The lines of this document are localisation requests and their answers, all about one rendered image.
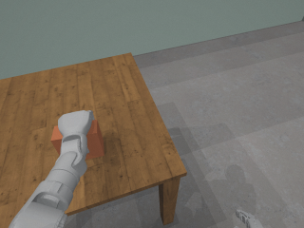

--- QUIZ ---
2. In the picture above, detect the robot left hand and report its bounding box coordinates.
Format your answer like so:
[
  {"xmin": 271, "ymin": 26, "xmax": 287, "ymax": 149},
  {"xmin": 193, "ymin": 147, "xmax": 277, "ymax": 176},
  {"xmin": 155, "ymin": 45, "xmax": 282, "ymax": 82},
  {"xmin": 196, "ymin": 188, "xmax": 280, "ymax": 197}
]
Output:
[{"xmin": 58, "ymin": 110, "xmax": 95, "ymax": 153}]

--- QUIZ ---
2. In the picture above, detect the robot left upper arm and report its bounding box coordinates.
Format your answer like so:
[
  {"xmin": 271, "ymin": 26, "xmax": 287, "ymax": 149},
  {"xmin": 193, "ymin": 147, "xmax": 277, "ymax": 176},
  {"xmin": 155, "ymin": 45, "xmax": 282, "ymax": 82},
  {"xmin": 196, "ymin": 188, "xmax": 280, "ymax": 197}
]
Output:
[{"xmin": 13, "ymin": 201, "xmax": 67, "ymax": 228}]

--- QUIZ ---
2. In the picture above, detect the robot right hand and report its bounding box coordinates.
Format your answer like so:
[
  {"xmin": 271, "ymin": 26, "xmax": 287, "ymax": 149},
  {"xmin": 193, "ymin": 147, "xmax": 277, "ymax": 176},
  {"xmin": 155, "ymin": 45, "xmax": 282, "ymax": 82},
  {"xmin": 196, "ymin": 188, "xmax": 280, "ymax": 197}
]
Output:
[{"xmin": 234, "ymin": 210, "xmax": 263, "ymax": 228}]

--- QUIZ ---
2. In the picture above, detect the robot left forearm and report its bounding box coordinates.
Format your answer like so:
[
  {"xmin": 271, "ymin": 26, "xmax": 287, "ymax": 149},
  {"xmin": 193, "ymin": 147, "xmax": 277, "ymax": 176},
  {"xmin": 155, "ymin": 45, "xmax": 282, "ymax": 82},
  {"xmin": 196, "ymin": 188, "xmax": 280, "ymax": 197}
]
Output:
[{"xmin": 9, "ymin": 132, "xmax": 87, "ymax": 228}]

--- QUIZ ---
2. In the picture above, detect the sponge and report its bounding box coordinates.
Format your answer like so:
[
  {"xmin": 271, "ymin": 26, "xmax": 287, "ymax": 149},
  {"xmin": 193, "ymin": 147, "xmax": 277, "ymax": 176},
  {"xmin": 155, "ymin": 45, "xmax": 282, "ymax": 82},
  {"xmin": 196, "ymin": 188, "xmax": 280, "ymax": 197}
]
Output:
[{"xmin": 50, "ymin": 120, "xmax": 105, "ymax": 160}]

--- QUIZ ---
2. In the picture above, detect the table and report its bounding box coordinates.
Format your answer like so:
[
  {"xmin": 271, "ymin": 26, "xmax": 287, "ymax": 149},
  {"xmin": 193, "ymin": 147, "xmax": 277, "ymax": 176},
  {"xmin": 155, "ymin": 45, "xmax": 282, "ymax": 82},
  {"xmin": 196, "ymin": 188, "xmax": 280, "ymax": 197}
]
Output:
[{"xmin": 0, "ymin": 52, "xmax": 187, "ymax": 228}]

